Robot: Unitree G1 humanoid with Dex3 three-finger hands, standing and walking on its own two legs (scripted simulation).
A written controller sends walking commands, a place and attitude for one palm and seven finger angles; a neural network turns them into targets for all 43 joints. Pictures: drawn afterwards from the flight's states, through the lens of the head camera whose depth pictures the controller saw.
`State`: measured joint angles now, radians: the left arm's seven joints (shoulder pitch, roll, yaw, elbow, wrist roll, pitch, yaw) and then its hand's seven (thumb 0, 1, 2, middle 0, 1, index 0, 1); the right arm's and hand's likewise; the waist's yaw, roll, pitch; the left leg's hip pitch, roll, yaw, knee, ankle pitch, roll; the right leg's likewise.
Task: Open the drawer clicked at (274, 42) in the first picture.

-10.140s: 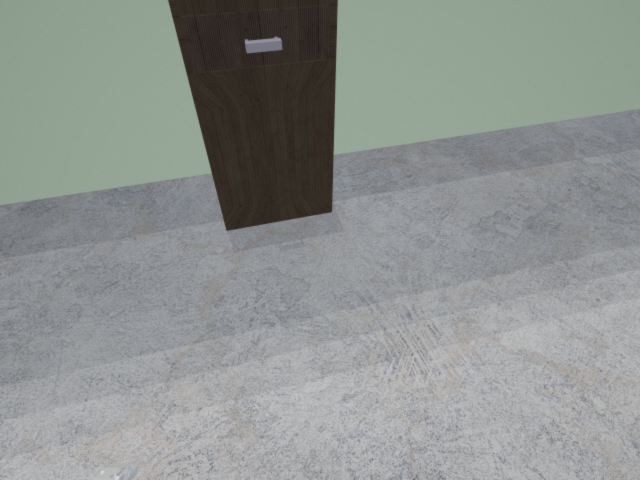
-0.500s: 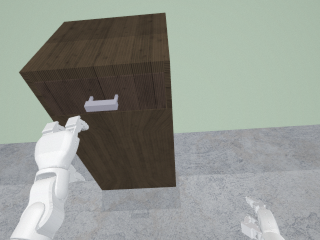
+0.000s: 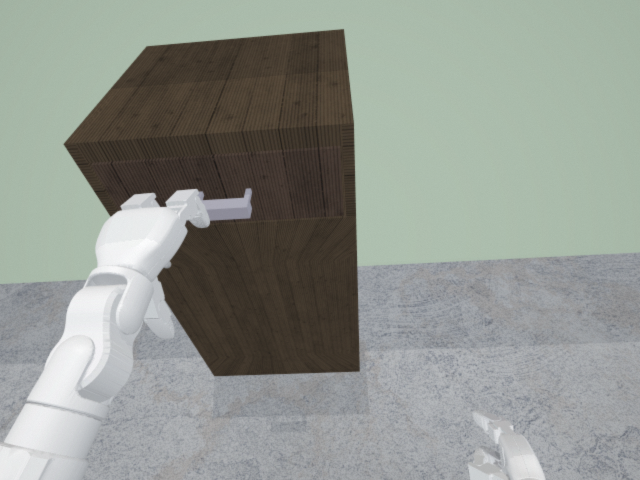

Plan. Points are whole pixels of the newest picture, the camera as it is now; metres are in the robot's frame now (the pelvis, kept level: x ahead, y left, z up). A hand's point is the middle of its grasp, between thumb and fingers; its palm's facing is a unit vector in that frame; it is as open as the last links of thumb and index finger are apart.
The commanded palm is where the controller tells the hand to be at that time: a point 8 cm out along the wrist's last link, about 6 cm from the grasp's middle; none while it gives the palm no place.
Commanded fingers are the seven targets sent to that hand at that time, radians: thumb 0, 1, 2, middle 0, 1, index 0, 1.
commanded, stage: raise the hand with hooked fingers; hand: left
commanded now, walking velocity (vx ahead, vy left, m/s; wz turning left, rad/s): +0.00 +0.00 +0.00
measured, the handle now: (222, 202) +0.55 +0.27 +0.02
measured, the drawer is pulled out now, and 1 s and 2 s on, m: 0.00 0.00 0.00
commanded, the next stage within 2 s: move the hooked fingers above the handle in 0.20 s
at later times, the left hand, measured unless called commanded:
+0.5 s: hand (183, 268) +0.32 +0.22 +0.11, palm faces +0.01 -0.05 -1.00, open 13.8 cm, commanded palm +0.31 +0.23 +0.19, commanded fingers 0.00 -0.50 0.30 -0.30 -1.20 -0.30 -1.20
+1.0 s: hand (198, 232) +0.40 +0.23 +0.10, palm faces +0.07 -0.05 -1.00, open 13.8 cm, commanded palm +0.37 +0.24 +0.17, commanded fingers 0.00 -0.50 0.30 -0.30 -1.20 -0.30 -1.20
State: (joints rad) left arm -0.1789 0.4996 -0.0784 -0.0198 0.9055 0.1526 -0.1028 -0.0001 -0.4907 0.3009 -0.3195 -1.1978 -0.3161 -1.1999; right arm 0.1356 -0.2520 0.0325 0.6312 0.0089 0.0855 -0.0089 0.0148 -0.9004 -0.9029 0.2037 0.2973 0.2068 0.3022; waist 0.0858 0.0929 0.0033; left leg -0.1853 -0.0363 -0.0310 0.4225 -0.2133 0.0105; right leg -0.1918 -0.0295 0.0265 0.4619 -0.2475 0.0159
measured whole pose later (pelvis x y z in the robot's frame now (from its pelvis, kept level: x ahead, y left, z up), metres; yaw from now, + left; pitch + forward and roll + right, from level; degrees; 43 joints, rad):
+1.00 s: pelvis +0.03 +0.00 -0.01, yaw +0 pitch +5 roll +1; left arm -0.37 0.48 -0.07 0.28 0.94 0.07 0.04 0.00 -0.49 0.30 -0.32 -1.20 -0.32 -1.20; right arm 0.19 -0.26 -0.01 0.66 0.02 0.07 -0.04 0.01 -0.90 -0.90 0.20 0.30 0.20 0.30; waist 0.05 0.07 -0.04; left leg -0.30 -0.03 -0.03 0.50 -0.28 0.01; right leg -0.30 -0.02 0.02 0.53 -0.30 0.01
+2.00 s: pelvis +0.02 -0.01 -0.02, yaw -2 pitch +14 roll +0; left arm -0.79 0.63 0.08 0.96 1.05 -0.07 0.13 0.00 -0.49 0.30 -0.32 -1.20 -0.32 -1.20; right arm 0.36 -0.29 -0.06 0.69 0.02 0.10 -0.05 0.01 -0.90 -0.90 0.20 0.30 0.21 0.30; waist -0.08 0.05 -0.10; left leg -0.55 0.02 -0.01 0.63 -0.32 -0.01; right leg -0.55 0.03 0.04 0.62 -0.32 -0.01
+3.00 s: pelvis +0.03 -0.01 -0.02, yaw -1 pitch +12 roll +0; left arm -0.76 0.60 0.00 0.90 1.02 -0.06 0.08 0.00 -0.49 0.30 -0.32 -1.20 -0.32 -1.20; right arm 0.36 -0.28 -0.05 0.70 0.02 0.11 -0.06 0.01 -0.90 -0.90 0.20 0.30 0.21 0.30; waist -0.06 0.06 -0.10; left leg -0.51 0.01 -0.02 0.61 -0.32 0.00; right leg -0.49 0.02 0.03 0.59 -0.31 0.00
